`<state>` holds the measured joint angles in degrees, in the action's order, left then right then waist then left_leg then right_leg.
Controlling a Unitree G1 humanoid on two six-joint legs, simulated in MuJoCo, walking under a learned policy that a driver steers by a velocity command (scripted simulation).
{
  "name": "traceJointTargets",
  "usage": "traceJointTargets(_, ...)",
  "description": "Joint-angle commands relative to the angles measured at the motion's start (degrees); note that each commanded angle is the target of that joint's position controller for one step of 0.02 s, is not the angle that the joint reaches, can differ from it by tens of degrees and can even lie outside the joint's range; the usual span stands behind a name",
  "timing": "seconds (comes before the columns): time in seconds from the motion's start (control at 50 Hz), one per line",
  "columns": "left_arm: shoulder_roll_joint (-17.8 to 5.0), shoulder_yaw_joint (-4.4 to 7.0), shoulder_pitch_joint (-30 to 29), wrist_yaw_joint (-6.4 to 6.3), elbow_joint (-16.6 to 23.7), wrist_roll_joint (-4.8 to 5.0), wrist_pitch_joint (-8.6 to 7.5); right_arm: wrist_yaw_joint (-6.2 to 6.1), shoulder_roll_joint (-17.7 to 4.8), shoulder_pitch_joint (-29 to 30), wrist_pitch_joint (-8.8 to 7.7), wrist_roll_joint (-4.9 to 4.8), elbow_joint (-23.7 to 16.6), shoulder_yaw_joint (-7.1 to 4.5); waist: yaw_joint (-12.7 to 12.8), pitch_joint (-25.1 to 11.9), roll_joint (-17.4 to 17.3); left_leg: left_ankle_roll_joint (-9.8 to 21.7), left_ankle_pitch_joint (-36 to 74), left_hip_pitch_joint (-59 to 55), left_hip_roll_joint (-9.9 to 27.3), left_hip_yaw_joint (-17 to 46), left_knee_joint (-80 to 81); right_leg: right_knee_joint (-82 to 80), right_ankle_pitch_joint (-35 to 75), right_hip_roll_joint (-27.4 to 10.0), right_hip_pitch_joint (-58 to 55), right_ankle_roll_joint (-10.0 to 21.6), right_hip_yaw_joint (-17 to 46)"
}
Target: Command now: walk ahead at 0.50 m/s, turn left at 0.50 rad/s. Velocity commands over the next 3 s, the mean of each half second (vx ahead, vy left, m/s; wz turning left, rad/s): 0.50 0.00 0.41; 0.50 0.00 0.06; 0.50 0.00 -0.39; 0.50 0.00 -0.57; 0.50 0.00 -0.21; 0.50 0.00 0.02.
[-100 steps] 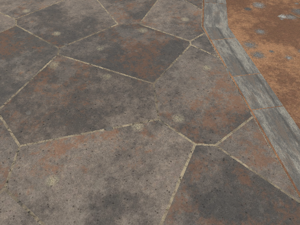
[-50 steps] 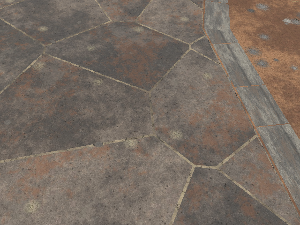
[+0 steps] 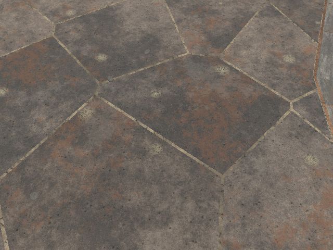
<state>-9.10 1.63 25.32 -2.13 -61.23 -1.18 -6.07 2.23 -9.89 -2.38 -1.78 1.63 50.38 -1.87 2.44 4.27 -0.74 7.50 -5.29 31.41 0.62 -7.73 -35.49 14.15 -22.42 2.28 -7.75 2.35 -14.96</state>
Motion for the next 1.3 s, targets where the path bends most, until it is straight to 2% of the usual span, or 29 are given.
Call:
traceJointTargets(0.02,-10.92,2.29,1.59,-0.78,1.88,-0.35,0.75,-0.48,-5.87,-9.93,-0.70,0.32,-0.09,-2.24,-6.69,-5.74,7.60,4.23,-7.42,-10.98,-5.71,-2.69,1.88,20.04,71.85,-16.99,-0.49,4.09,1.75)
traceJointTargets(0.04,-11.49,2.54,0.35,-0.37,2.75,-0.12,1.09,-0.68,-7.67,-17.12,-1.05,0.84,2.12,-3.29,-10.26,-9.22,6.27,6.06,-6.09,-20.96,-6.26,-0.82,7.22,32.26,63.85,-16.29,4.47,3.51,1.00)
traceJointTargets(0.06,-10.35,2.34,-0.90,0.20,4.95,0.23,0.95,-1.29,-12.53,-23.38,-1.10,1.50,3.04,-5.02,-13.20,-13.99,0.80,9.79,-10.66,-33.62,4.09,13.04,9.54,50.60,41.94,-13.88,17.23,2.21,0.71)
traceJointTargets(0.08,-5.42,1.73,0.28,1.64,9.42,1.39,0.46,-1.34,-17.46,-20.67,-0.45,0.83,1.57,-6.21,-8.01,-18.07,-13.63,20.44,-6.46,-49.41,19.90,46.90,15.88,71.84,-8.33,0.51,43.29,-1.10,6.07)
traceJointTargets(0.1,-9.31,2.20,-6.90,1.95,10.95,0.50,-0.30,-1.50,-16.04,-20.44,0.26,-0.39,1.68,-5.89,-9.32,-15.00,-2.02,18.97,-8.30,-47.27,18.44,45.48,19.68,72.51,-3.67,-2.57,51.13,-0.11,16.72)
traceJointTargets(0.14,-9.07,2.12,-9.04,2.08,11.94,1.06,-1.37,-1.87,-10.63,-14.55,-0.06,-0.66,1.41,-4.45,-4.51,-4.47,4.35,13.42,1.45,-32.95,15.01,33.05,22.38,62.31,4.55,-7.21,48.86,-0.09,16.87)
traceJointTargets(0.16,-8.69,2.18,-8.98,1.93,12.10,0.09,-0.49,-2.14,-9.37,-13.11,-0.60,-1.01,1.19,-3.95,-2.57,-2.99,4.91,11.53,7.51,-28.06,12.10,28.51,22.61,58.44,4.92,-8.37,45.41,-0.94,17.08)
traceJointTargets(0.2,-7.44,1.98,-7.43,2.26,12.30,-1.50,1.94,-2.39,-8.83,-13.16,-1.85,-1.64,1.07,-3.43,-0.64,-3.50,2.81,10.20,14.43,-23.71,8.50,23.67,22.99,53.85,4.91,-8.84,40.68,-2.72,16.65)
traceJointTargets(0.26,-6.90,1.79,-10.95,2.94,14.23,-1.65,3.60,-2.35,-11.09,-16.77,-2.81,-1.77,1.75,-3.72,-0.99,-2.97,0.45,8.62,20.46,-22.78,6.11,20.06,23.80,47.24,9.37,-8.87,42.65,-4.44,14.39)
traceJointTargets(0.36,-7.24,1.38,-21.73,3.61,17.91,-1.05,3.91,-2.23,-9.90,-23.86,-2.75,-1.64,3.08,-2.93,-5.37,-1.99,-2.56,2.85,25.58,-28.96,4.76,18.08,24.03,34.30,20.72,-8.20,46.79,-3.86,12.64)
traceJointTargets(0.48,-7.43,0.45,-31.30,3.97,21.59,-0.34,3.07,-3.16,-10.54,-27.77,-2.85,-0.62,4.00,-2.28,-8.25,-0.03,-3.33,2.96,28.83,-38.40,7.57,18.89,22.75,22.06,21.93,-5.09,47.44,-1.04,11.13)
traceJointTargets(0.54,-9.01,0.91,-25.73,3.57,20.73,-0.08,2.34,-3.65,-12.09,-24.64,-3.23,-0.21,3.76,-2.33,-4.02,-1.35,-4.27,1.90,42.24,-38.67,8.89,17.66,17.77,17.07,16.54,-2.17,37.08,2.16,11.00)
traceJointTargets(0.58,-11.30,2.10,-11.85,2.36,16.32,0.03,1.73,-3.37,-13.09,-22.75,-3.36,-0.05,3.81,-2.49,2.24,-8.07,-3.42,0.72,49.54,-37.22,7.09,15.89,3.00,12.78,15.66,0.56,21.27,4.54,10.52)
traceJointTargets(0.6,-13.32,2.86,-2.64,1.59,14.09,-1.05,1.27,-3.09,-12.09,-22.27,-3.55,-0.55,2.99,-2.12,6.08,-13.66,-1.02,0.27,36.49,-28.30,5.10,14.79,-9.80,12.09,15.21,-5.71,7.00,6.72,16.54)
traceJointTargets(0.62,-19.95,4.57,3.07,1.36,13.76,-2.66,1.28,-2.58,-6.46,-28.77,-3.59,-2.87,1.73,-0.99,4.08,-22.26,11.19,-2.57,4.24,-10.22,-4.04,10.39,-32.80,11.20,12.46,-22.81,-9.86,14.54,42.18)
traceJointTargets(0.64,-17.32,4.31,0.25,2.36,12.92,-0.81,2.21,-2.70,-10.11,-29.53,-3.40,-1.86,2.60,-1.81,2.29,-21.98,10.74,-2.09,-23.24,-1.14,-7.64,12.83,-41.05,3.04,10.71,-26.20,-8.37,17.18,56.93)
traceJointTargets(0.66,-13.86,3.49,-6.54,2.70,14.02,0.40,2.46,-2.71,-10.93,-24.86,-3.05,-0.63,1.77,-2.08,-0.29,-10.93,5.38,-1.87,-18.74,2.50,-3.43,13.95,-41.99,1.43,4.14,-24.09,1.44,15.85,48.83)
traceJointTargets(0.68,-10.22,2.57,-10.43,3.01,14.56,0.44,2.22,-2.25,-10.17,-20.91,-3.15,-0.24,0.85,-1.77,-0.89,-5.55,1.51,-1.93,-15.07,2.46,-1.09,13.49,-38.62,-0.93,4.84,-21.50,9.04,14.30,41.69)
traceJointTargets(0.72,-7.83,1.64,-10.83,2.75,12.97,0.22,1.49,-1.46,-8.47,-19.65,-2.19,0.43,0.22,-1.51,-3.44,-1.46,3.16,-2.53,-12.61,-1.16,1.99,12.34,-32.45,-4.25,11.42,-16.23,17.60,10.77,31.94)
traceJointTargets(0.78,-9.05,1.84,-7.18,2.86,10.53,0.60,0.09,-0.56,-6.75,-19.87,-1.01,0.79,0.34,-1.06,-4.55,-2.21,4.36,-4.03,-9.82,-1.74,3.19,9.93,-28.90,-6.21,20.37,-14.15,18.87,10.65,26.12)
traceJointTargets(0.9,-9.83,1.88,-1.57,2.96,8.02,1.01,-0.01,-0.13,-5.90,-4.93,-0.82,0.31,-4.58,-0.22,-1.70,0.30,4.06,-6.77,2.06,5.12,5.28,5.94,-12.15,-8.34,27.22,-11.15,15.04,9.25,19.48)
traceJointTargets(1.02,-10.80,1.85,3.76,2.23,6.05,0.51,0.47,-0.38,-5.85,4.46,-1.40,-0.08,-7.83,0.33,1.09,0.35,4.57,-6.58,3.74,2.66,2.50,4.95,0.52,-3.39,36.00,-13.04,7.48,8.96,21.13)
traceJointTargets(1.08,-12.47,2.32,1.71,1.71,6.40,0.06,0.89,-0.85,-7.46,1.91,-2.34,-0.19,-7.82,-0.20,-1.29,-0.91,5.35,-5.20,-2.43,-3.82,0.74,5.75,4.91,2.02,42.05,-14.38,5.66,8.03,23.41)
traceJointTargets(1.12,-12.47,2.35,-0.17,1.87,6.76,0.47,1.06,-1.86,-9.99,-10.93,-3.52,0.46,-3.83,-1.45,-7.05,-7.55,2.95,-3.09,-1.67,-21.65,-0.59,5.69,11.32,16.49,45.81,-10.87,9.27,6.14,21.26)
traceJointTargets(1.14,-10.25,1.72,-0.94,2.09,8.67,1.18,0.85,-2.78,-14.24,-20.54,-4.19,1.99,-2.41,-2.62,-10.45,-15.14,-1.89,-0.40,-5.70,-36.38,10.05,15.99,11.88,31.28,31.95,-7.50,19.18,4.95,18.96)
traceJointTargets(1.16,-3.39,0.38,5.69,1.99,10.39,3.35,1.15,-2.89,-20.36,-22.86,-3.59,2.65,-2.54,-4.25,-7.69,-22.49,-14.90,6.05,-8.09,-51.41,26.15,38.86,15.54,49.88,-4.25,1.51,38.92,2.53,12.99)
traceJointTargets(1.18,-10.39,2.06,3.56,1.39,9.30,1.55,2.05,-2.58,-16.07,-20.23,-2.71,0.96,-3.28,-3.66,-7.47,-19.86,-7.21,6.19,-13.08,-45.93,25.16,42.98,18.54,56.13,-6.94,-0.91,43.53,3.38,17.35)
traceJointTargets(1.22,-9.06,2.33,-2.25,2.25,10.22,1.01,2.39,-2.26,-9.22,-12.31,-3.00,0.36,-4.09,-1.82,-4.53,-7.05,-2.65,3.28,-9.36,-31.65,19.70,27.18,22.54,54.43,1.76,-5.39,43.31,3.26,18.41)
traceJointTargets(1.3,-6.93,2.61,-3.32,3.92,10.85,-0.47,5.06,-2.75,-7.57,-13.09,-4.65,-0.53,-2.39,-1.47,-1.43,-3.86,-4.43,0.64,1.43,-23.97,15.25,13.82,26.42,51.94,6.62,-7.30,40.27,1.54,17.13)
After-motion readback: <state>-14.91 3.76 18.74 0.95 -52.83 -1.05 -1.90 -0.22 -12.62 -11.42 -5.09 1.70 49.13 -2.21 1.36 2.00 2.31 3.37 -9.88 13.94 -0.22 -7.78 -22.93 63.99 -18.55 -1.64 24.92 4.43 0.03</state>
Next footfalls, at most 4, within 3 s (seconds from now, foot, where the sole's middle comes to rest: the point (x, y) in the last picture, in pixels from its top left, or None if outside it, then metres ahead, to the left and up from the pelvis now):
0.06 left None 0.18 0.06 -0.77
0.60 right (187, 227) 0.53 -0.02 -0.77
1.14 left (129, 174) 0.76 0.23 -0.77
1.68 right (176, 128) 1.02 0.03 -0.77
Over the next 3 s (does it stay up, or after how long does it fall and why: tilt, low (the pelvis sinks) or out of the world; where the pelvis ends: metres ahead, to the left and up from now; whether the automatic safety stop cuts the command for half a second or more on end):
stays up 1.53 -0.14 0.02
